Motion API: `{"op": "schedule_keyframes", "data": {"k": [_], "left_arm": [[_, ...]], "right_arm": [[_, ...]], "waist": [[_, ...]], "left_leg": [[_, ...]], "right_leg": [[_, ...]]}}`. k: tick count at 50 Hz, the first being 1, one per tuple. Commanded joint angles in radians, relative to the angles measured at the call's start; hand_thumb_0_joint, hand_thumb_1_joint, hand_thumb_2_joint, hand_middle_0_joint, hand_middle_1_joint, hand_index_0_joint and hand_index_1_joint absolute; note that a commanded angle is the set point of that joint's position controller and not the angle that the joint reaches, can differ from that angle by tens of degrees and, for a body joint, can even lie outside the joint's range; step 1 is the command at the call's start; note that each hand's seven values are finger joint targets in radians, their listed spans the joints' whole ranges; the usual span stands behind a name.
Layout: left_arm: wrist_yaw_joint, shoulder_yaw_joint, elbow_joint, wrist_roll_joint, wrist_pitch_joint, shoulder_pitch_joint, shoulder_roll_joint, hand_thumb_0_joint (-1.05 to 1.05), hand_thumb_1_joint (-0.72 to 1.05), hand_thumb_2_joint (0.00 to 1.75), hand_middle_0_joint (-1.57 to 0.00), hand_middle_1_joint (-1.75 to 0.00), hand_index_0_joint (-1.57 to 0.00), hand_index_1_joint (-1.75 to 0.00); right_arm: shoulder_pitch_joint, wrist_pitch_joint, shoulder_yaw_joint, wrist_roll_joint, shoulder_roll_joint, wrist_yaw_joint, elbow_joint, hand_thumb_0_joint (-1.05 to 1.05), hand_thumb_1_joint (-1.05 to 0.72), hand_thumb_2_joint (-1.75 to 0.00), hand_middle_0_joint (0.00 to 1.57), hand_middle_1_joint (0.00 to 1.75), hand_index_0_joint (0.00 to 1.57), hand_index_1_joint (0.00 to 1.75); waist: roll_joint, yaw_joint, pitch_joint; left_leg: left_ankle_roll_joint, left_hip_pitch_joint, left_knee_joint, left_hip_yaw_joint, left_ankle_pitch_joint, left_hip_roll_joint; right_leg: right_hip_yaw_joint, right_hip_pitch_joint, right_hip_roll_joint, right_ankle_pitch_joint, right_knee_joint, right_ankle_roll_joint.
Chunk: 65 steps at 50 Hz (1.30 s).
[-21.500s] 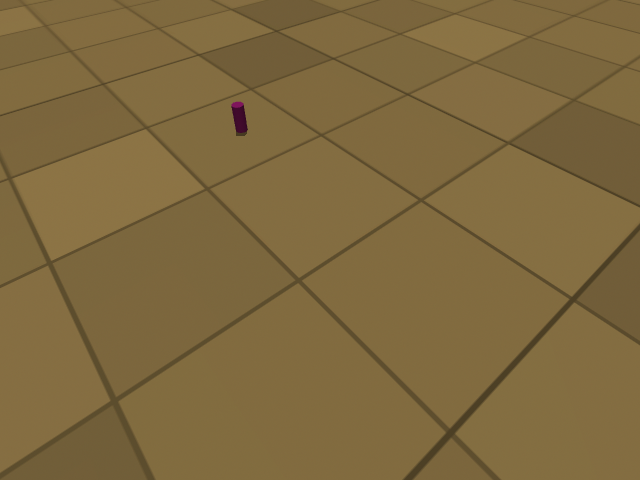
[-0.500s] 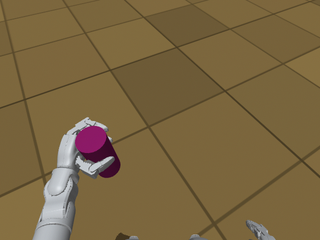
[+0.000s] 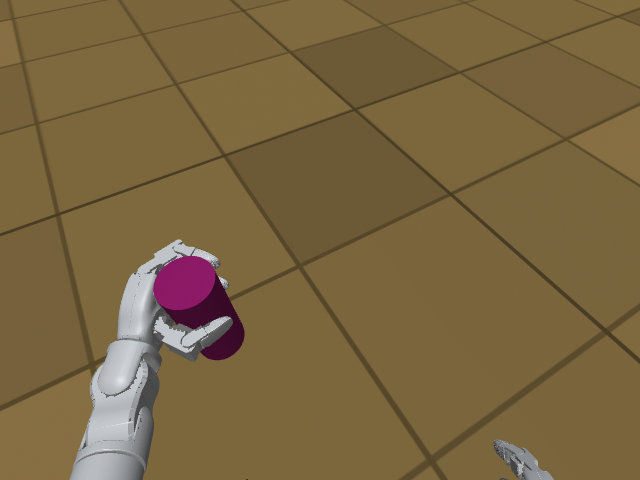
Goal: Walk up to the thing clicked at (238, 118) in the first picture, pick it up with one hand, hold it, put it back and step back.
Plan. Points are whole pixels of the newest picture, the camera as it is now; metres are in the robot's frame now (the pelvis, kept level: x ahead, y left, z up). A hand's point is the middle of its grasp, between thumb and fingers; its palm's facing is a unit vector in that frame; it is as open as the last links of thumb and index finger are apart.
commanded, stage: hold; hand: left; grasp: from the side
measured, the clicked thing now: (205, 312) +0.33 +0.16 +0.02
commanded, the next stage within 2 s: none
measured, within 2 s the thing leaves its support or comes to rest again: neither
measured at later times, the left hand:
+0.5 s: hand (194, 305) +0.32 +0.16 +0.06, palm faces -0.04 -1.00 +0.02, open 9.6 cm
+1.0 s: hand (196, 302) +0.33 +0.16 +0.06, palm faces -0.05 -1.00 +0.02, open 9.6 cm
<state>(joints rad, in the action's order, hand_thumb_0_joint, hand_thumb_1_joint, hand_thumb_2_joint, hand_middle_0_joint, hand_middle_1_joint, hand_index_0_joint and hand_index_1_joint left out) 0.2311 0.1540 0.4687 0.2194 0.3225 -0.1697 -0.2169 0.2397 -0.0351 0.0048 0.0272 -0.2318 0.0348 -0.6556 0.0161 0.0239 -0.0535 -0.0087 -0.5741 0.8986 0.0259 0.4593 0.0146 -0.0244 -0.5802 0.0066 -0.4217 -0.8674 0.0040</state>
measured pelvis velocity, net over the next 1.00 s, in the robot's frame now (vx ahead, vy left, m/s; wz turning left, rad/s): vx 0.00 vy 0.00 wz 0.00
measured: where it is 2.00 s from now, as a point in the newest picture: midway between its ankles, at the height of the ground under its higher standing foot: outside the picture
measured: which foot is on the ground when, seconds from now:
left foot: down 0.00-1.00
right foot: down 0.00-1.00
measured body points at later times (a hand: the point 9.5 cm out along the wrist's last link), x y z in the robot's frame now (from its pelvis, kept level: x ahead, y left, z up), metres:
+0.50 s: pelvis +0.00 +0.00 +0.01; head +0.04 +0.00 +0.45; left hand +0.32 +0.22 +0.06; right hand +0.13 -0.25 -0.10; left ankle +0.00 +0.12 -0.69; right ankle +0.01 -0.12 -0.69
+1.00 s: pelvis +0.00 +0.00 +0.01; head +0.04 +0.00 +0.45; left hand +0.33 +0.22 +0.06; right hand +0.13 -0.25 -0.10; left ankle +0.00 +0.12 -0.69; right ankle +0.01 -0.12 -0.69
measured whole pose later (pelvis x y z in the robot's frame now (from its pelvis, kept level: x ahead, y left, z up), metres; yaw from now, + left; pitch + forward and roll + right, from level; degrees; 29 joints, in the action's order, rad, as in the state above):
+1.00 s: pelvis +0.00 +0.00 +0.01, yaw +0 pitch +7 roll -1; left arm 0.23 0.15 0.45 0.22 0.31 -0.15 -0.21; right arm 0.24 -0.04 0.01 0.03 -0.23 0.03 -0.66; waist 0.02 0.02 -0.04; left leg -0.01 -0.53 0.85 0.02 0.44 0.01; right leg -0.02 -0.53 0.00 -0.40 -0.82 0.00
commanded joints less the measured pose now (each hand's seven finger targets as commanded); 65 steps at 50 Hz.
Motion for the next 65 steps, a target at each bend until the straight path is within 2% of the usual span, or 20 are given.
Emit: {"op": "schedule_keyframes", "data": {"k": [1, 2, 9, 16, 18, 21, 24, 25, 28, 34, 37, 38, 42, 43, 45, 47, 49, 53, 63, 65], "left_arm": [[0.001, 0.065, -0.203, 0.021, 0.071, -0.243, -0.149, 0.00, 0.20, 1.21, -1.28, -1.42, -1.30, -1.41], [0.003, 0.039, -0.211, 0.023, 0.068, -0.235, -0.122, 0.00, 0.22, 1.22, -1.29, -1.43, -1.31, -1.42], [0.003, 0.070, -0.231, 0.027, 0.061, -0.262, -0.149, 0.00, 0.23, 1.22, -1.29, -1.42, -1.31, -1.42], [0.006, 0.044, -0.259, 0.022, 0.059, -0.252, -0.137, 0.00, 0.21, 1.22, -1.29, -1.43, -1.30, -1.42], [0.006, 0.030, -0.198, 0.021, 0.052, -0.229, -0.105, 0.00, 0.22, 1.22, -1.28, -1.42, -1.30, -1.42], [-0.003, 0.090, -0.263, 0.024, 0.063, -0.273, -0.171, 0.00, 0.20, 1.21, -1.28, -1.42, -1.30, -1.41], [-0.002, 0.041, -0.258, 0.023, 0.065, -0.234, -0.121, 0.00, 0.20, 1.22, -1.29, -1.43, -1.31, -1.43], [-0.005, 0.054, -0.338, 0.021, 0.074, -0.284, -0.154, 0.00, 0.22, 1.22, -1.29, -1.43, -1.30, -1.42], [-0.007, 0.041, -0.216, 0.022, 0.055, -0.199, -0.115, 0.00, 0.20, 1.22, -1.29, -1.44, -1.31, -1.43], [-0.010, 0.065, -0.296, 0.020, 0.068, -0.267, -0.161, 0.00, 0.16, 1.22, -1.28, -1.43, -1.30, -1.43], [-0.006, 0.031, -0.210, 0.021, 0.060, -0.248, -0.109, 0.00, 0.18, 1.22, -1.28, -1.43, -1.29, -1.42], [-0.003, 0.033, -0.287, 0.025, 0.068, -0.295, -0.126, 0.00, 0.19, 1.23, -1.27, -1.43, -1.29, -1.42], [-0.003, 0.036, -0.193, 0.019, 0.055, -0.226, -0.109, 0.00, 0.17, 1.22, -1.27, -1.42, -1.29, -1.42], [-0.005, 0.077, -0.266, 0.022, 0.066, -0.255, -0.157, 0.00, 0.19, 1.22, -1.26, -1.42, -1.28, -1.41], [-0.004, 0.058, -0.199, 0.024, 0.058, -0.215, -0.126, 0.00, 0.18, 1.22, -1.28, -1.43, -1.30, -1.43], [-0.002, 0.064, -0.290, 0.030, 0.070, -0.275, -0.147, 0.00, 0.19, 1.25, -1.29, -1.45, -1.31, -1.45], [0.001, 0.028, -0.274, 0.025, 0.070, -0.273, -0.113, 0.00, 0.18, 1.23, -1.28, -1.44, -1.30, -1.44], [-0.013, 0.064, -0.295, 0.019, 0.076, -0.256, -0.148, 0.00, 0.19, 1.24, -1.29, -1.44, -1.30, -1.43], [-0.011, 0.047, -0.183, 0.015, 0.054, -0.258, -0.121, 0.00, 0.21, 1.23, -1.27, -1.42, -1.29, -1.41], [-0.013, 0.054, -0.258, 0.019, 0.064, -0.299, -0.134, 0.00, 0.20, 1.26, -1.29, -1.45, -1.30, -1.44]], "right_arm": [[-0.030, -0.043, 0.048, 0.004, -0.142, 0.014, 0.128, 0.00, -0.90, -0.90, 0.20, 0.30, 0.20, 0.30], [-0.023, -0.044, 0.047, 0.004, -0.142, 0.013, 0.128, 0.00, -0.90, -0.90, 0.20, 0.30, 0.20, 0.30], [-0.036, -0.043, 0.048, 0.005, -0.143, 0.018, 0.125, 0.00, -0.90, -0.90, 0.20, 0.30, 0.20, 0.30], [-0.033, -0.046, 0.042, 0.006, -0.136, 0.019, 0.128, 0.00, -0.90, -0.90, 0.20, 0.30, 0.20, 0.30], [-0.044, -0.045, 0.044, 0.004, -0.141, 0.020, 0.128, 0.00, -0.90, -0.90, 0.20, 0.30, 0.20, 0.30], [-0.053, -0.047, 0.043, 0.006, -0.134, 0.018, 0.132, 0.00, -0.90, -0.90, 0.20, 0.30, 0.20, 0.30], [-0.045, -0.050, 0.041, 0.006, -0.134, 0.017, 0.133, 0.00, -0.90, -0.90, 0.20, 0.30, 0.20, 0.30], [-0.048, -0.049, 0.044, 0.005, -0.136, 0.018, 0.139, 0.00, -0.90, -0.90, 0.20, 0.30, 0.20, 0.30], [-0.044, -0.052, 0.042, 0.006, -0.137, 0.018, 0.128, 0.00, -0.90, -0.90, 0.20, 0.30, 0.20, 0.30], [-0.027, -0.050, 0.048, 0.006, -0.142, 0.015, 0.122, 0.00, -0.90, -0.90, 0.20, 0.30, 0.20, 0.30], [-0.027, -0.052, 0.049, 0.005, -0.143, 0.013, 0.118, 0.00, -0.90, -0.90, 0.20, 0.30, 0.20, 0.30], [-0.026, -0.056, 0.050, 0.004, -0.143, 0.011, 0.117, 0.00, -0.89, -0.90, 0.20, 0.30, 0.20, 0.30], [-0.035, -0.055, 0.052, 0.004, -0.144, 0.006, 0.120, 0.00, -0.90, -0.90, 0.20, 0.30, 0.20, 0.30], [-0.029, -0.053, 0.055, 0.004, -0.145, 0.006, 0.118, 0.00, -0.89, -0.90, 0.20, 0.30, 0.20, 0.30], [-0.037, -0.049, 0.050, 0.005, -0.144, 0.006, 0.128, 0.00, -0.90, -0.90, 0.20, 0.30, 0.20, 0.30], [-0.024, -0.052, 0.051, 0.004, -0.143, 0.006, 0.125, 0.00, -0.90, -0.90, 0.20, 0.30, 0.20, 0.30], [-0.033, -0.051, 0.048, 0.002, -0.139, 0.007, 0.126, 0.00, -0.90, -0.90, 0.20, 0.30, 0.20, 0.30], [-0.033, -0.049, 0.048, 0.001, -0.136, 0.010, 0.129, 0.00, -0.90, -0.90, 0.20, 0.30, 0.20, 0.30], [-0.029, -0.049, 0.046, 0.002, -0.136, 0.012, 0.116, 0.00, -0.89, -0.90, 0.20, 0.30, 0.20, 0.30], [-0.026, -0.052, 0.048, 0.003, -0.134, 0.009, 0.119, 0.00, -0.90, -0.90, 0.20, 0.30, 0.20, 0.30]], "waist": [[-0.017, -0.003, -0.267], [-0.032, 0.002, -0.270], [-0.019, 0.005, -0.256], [0.018, 0.001, -0.277], [-0.031, 0.015, -0.194], [-0.012, -0.008, -0.241], [0.004, -0.006, -0.250], [0.039, -0.014, -0.289], [-0.013, 0.007, -0.220], [0.022, -0.009, -0.288], [-0.020, 0.014, -0.241], [0.015, 0.000, -0.252], [-0.008, -0.001, -0.202], [0.016, -0.012, -0.264], [-0.040, -0.004, -0.235], [-0.009, -0.006, -0.311], [-0.002, -0.001, -0.254], [0.010, -0.009, -0.283], [-0.031, 0.008, -0.206], [0.008, -0.002, -0.278]], "left_leg": [[0.020, 0.114, -0.132, -0.012, -0.289, -0.013], [0.022, 0.119, -0.132, -0.015, -0.296, -0.013], [0.022, 0.133, -0.148, -0.015, -0.274, -0.012], [0.020, 0.170, -0.160, -0.021, -0.298, -0.014], [0.023, 0.129, -0.164, -0.015, -0.255, -0.012], [0.025, 0.133, -0.169, -0.015, -0.229, -0.015], [0.019, 0.153, -0.179, -0.013, -0.249, -0.014], [0.017, 0.175, -0.176, -0.017, -0.266, -0.016], [0.019, 0.146, -0.175, -0.008, -0.273, -0.012], [0.014, 0.186, -0.168, -0.003, -0.354, -0.006], [0.017, 0.168, -0.166, 0.000, -0.336, -0.005], [0.011, 0.176, -0.174, 0.003, -0.339, -0.003], [0.012, 0.134, -0.176, 0.003, -0.293, -0.005], [0.012, 0.151, -0.171, 0.003, -0.303, -0.006], [0.021, 0.140, -0.160, -0.007, -0.298, -0.010], [0.021, 0.170, -0.156, -0.010, -0.334, -0.012], [0.019, 0.158, -0.159, -0.009, -0.316, -0.011], [0.021, 0.170, -0.155, -0.016, -0.326, -0.014], [0.024, 0.127, -0.161, -0.014, -0.264, -0.011], [0.023, 0.159, -0.159, -0.014, -0.299, -0.014]], "right_leg": [[0.004, 0.166, 0.005, 0.312, 0.133, 0.007], [0.007, 0.178, 0.002, 0.328, 0.135, 0.006], [0.006, 0.163, 0.003, 0.302, 0.153, 0.005], [0.010, 0.183, 0.002, 0.322, 0.158, 0.008], [0.004, 0.151, 0.005, 0.285, 0.170, 0.006], [0.007, 0.169, 0.000, 0.256, 0.173, 0.005], [0.005, 0.190, 0.003, 0.272, 0.166, 0.010], [0.009, 0.193, 0.002, 0.285, 0.167, 0.011], [0.000, 0.180, 0.007, 0.290, 0.165, 0.009], [-0.003, 0.189, 0.007, 0.341, 0.145, 0.015], [-0.004, 0.169, 0.008, 0.329, 0.151, 0.012], [-0.007, 0.168, 0.008, 0.322, 0.145, 0.016], [-0.008, 0.149, 0.009, 0.285, 0.147, 0.016], [-0.006, 0.164, 0.007, 0.293, 0.146, 0.017], [-0.002, 0.173, 0.006, 0.310, 0.160, 0.007], [0.006, 0.210, 0.002, 0.356, 0.152, 0.007], [0.003, 0.176, 0.004, 0.329, 0.154, 0.009], [0.007, 0.190, 0.001, 0.349, 0.161, 0.006], [0.004, 0.159, 0.003, 0.291, 0.170, 0.006], [0.007, 0.184, 0.000, 0.324, 0.163, 0.007]]}}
